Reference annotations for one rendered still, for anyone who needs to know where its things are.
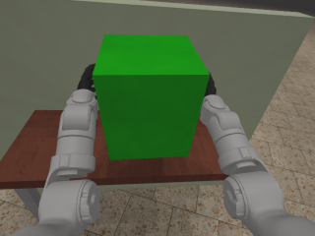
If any left robot forearm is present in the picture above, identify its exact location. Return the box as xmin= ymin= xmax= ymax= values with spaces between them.
xmin=38 ymin=88 xmax=98 ymax=219

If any left robot upper arm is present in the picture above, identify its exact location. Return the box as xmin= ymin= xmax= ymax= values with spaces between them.
xmin=10 ymin=179 xmax=101 ymax=236

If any right robot forearm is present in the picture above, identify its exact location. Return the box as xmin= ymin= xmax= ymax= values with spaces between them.
xmin=200 ymin=94 xmax=284 ymax=206

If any carton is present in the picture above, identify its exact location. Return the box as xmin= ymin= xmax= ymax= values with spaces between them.
xmin=92 ymin=33 xmax=210 ymax=160

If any right robot upper arm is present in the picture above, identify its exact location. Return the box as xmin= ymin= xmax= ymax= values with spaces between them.
xmin=222 ymin=170 xmax=315 ymax=236

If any table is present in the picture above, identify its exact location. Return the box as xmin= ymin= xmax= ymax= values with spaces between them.
xmin=0 ymin=110 xmax=230 ymax=222

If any left robot hand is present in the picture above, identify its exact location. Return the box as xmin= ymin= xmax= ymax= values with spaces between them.
xmin=77 ymin=63 xmax=97 ymax=99

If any right robot hand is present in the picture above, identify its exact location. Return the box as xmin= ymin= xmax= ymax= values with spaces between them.
xmin=204 ymin=73 xmax=217 ymax=97

